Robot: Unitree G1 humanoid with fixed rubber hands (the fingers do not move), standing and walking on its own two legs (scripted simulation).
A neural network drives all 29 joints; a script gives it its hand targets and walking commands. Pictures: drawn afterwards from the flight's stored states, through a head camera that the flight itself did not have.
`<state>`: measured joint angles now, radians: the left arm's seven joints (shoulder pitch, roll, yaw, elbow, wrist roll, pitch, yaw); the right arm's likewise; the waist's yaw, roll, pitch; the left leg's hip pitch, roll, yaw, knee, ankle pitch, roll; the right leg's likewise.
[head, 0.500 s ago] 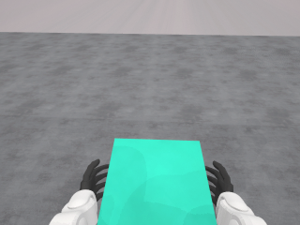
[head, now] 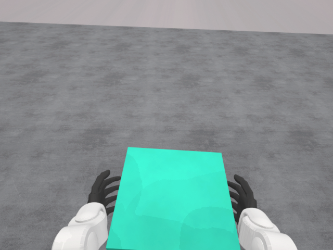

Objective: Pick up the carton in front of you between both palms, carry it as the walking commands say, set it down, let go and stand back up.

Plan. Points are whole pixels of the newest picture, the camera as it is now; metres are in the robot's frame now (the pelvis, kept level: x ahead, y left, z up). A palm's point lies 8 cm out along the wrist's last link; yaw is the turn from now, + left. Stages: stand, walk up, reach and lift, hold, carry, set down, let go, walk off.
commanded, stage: carry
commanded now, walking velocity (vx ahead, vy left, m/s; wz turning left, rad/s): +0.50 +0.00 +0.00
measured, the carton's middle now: (170, 217) +0.23 +0.00 +0.00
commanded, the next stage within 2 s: none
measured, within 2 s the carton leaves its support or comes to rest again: neither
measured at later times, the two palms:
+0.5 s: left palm (132, 109) +0.53 +0.11 +0.07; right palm (225, 109) +0.56 -0.19 +0.06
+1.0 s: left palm (131, 60) +0.87 +0.15 +0.07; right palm (200, 63) +0.87 -0.15 +0.07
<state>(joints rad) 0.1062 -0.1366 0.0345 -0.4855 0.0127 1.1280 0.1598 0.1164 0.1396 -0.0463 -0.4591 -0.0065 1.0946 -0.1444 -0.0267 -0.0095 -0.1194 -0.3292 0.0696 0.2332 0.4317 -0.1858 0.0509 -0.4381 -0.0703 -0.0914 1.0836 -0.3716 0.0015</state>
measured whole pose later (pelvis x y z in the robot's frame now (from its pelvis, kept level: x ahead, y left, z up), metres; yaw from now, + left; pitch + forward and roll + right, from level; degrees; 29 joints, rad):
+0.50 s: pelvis +0.32 -0.06 +0.00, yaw +4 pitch +4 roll +1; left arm 0.11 -0.14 0.03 -0.52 -0.01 1.12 0.16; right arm 0.11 0.14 -0.04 -0.54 -0.02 1.13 -0.15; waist 0.03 0.02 -0.07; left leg -0.46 0.09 0.08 1.13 -0.32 0.00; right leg -0.33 -0.05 -0.23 0.42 -0.17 -0.08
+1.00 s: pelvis +0.65 +0.01 +0.00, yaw +0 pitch +4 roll -1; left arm 0.10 -0.14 0.03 -0.55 0.01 1.14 0.16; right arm 0.11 0.14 -0.04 -0.53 0.00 1.12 -0.15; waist -0.03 0.00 -0.06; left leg -0.34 0.05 0.23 0.44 -0.18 0.07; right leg -0.42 -0.08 -0.07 1.17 -0.35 -0.01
